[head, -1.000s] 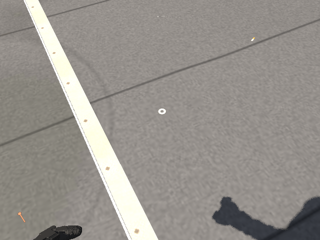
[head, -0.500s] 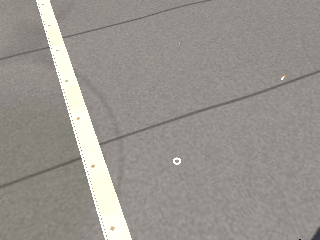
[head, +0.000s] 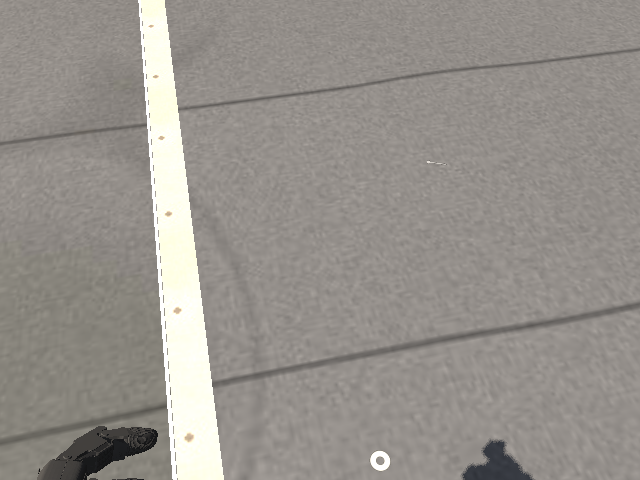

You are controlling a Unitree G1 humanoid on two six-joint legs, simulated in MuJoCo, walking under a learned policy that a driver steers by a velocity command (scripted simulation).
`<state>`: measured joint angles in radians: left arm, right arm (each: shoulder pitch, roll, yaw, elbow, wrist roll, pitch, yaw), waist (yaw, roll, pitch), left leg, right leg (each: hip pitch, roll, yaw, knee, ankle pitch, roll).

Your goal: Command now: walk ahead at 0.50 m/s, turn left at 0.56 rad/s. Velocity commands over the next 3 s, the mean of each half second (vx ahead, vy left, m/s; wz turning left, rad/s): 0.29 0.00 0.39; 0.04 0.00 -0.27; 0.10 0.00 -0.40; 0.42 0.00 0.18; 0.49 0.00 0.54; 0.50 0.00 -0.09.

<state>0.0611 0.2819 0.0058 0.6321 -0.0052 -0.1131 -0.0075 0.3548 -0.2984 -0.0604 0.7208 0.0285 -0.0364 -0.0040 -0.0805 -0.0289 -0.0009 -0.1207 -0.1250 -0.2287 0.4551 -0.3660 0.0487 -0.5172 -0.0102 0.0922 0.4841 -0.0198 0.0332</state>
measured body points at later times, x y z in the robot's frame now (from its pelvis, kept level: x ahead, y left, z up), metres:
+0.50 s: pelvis +0.20 -0.01 +0.00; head +0.24 +0.00 +0.45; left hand +0.20 +0.29 -0.13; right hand +0.47 -0.19 -0.08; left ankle +0.27 +0.11 -0.74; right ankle +0.14 -0.13 -0.73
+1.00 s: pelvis +0.23 -0.05 +0.01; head +0.26 -0.08 +0.45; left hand +0.31 +0.25 -0.09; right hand +0.41 -0.32 -0.11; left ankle +0.24 +0.11 -0.65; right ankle +0.24 -0.13 -0.73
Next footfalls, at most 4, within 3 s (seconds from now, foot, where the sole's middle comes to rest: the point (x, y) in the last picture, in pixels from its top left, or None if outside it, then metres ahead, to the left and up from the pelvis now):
0.02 right None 0.18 -0.13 -0.77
0.48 left None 0.31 0.12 -0.77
0.86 right None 0.28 -0.13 -0.77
1.38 left None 0.30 0.09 -0.77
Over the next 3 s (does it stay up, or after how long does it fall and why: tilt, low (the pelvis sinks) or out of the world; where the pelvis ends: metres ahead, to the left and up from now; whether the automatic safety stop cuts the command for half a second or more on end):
stays up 1.04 -0.08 0.00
